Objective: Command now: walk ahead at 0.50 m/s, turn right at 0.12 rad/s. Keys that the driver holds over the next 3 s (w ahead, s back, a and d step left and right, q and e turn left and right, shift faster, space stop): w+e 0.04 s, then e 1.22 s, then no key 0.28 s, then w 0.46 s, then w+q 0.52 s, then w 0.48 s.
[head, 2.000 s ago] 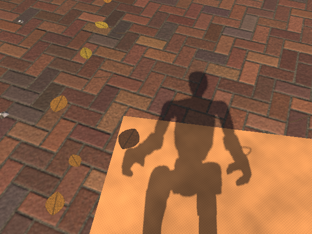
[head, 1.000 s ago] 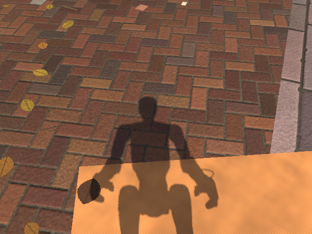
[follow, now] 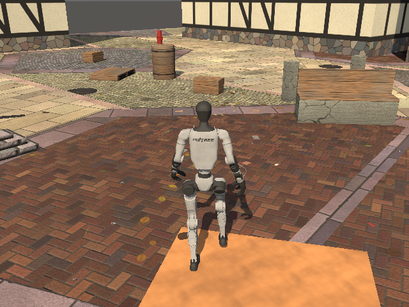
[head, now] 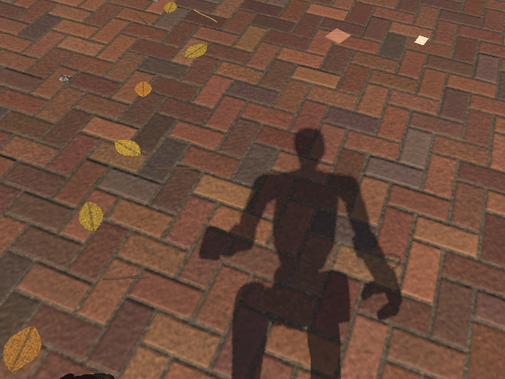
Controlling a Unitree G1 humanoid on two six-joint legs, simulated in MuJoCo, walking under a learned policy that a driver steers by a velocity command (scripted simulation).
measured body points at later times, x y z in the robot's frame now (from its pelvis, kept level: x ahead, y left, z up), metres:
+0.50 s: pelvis +0.20 -0.04 +0.00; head +0.24 -0.06 +0.45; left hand +0.39 +0.22 -0.10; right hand +0.32 -0.34 -0.10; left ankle +0.33 +0.10 -0.71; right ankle +0.20 -0.13 -0.74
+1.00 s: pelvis +0.23 -0.04 +0.00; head +0.26 -0.06 +0.44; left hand +0.52 +0.11 -0.09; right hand +0.20 -0.35 -0.11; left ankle +0.33 +0.08 -0.74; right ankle +0.17 -0.14 -0.73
